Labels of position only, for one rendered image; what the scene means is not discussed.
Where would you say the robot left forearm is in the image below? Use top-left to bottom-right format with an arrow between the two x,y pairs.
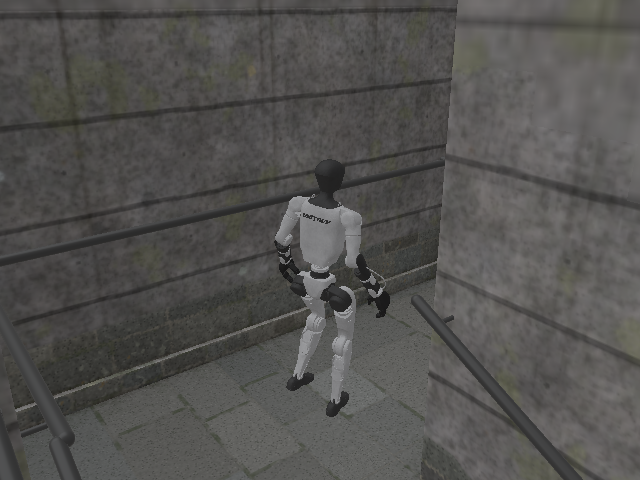
274,233 -> 292,265

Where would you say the robot right forearm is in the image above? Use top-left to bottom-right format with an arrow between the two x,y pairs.
354,254 -> 383,298

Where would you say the right robot hand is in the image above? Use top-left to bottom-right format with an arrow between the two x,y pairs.
367,291 -> 390,318

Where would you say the robot left upper arm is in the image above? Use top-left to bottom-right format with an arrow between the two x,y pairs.
275,196 -> 310,246

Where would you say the left robot hand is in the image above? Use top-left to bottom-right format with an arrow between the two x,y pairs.
279,259 -> 300,283

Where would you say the robot right upper arm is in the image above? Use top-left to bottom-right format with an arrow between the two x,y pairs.
340,208 -> 362,268

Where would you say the humanoid robot torso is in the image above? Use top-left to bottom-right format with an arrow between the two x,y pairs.
300,194 -> 346,302

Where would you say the humanoid robot head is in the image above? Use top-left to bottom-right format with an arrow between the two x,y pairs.
308,159 -> 345,209

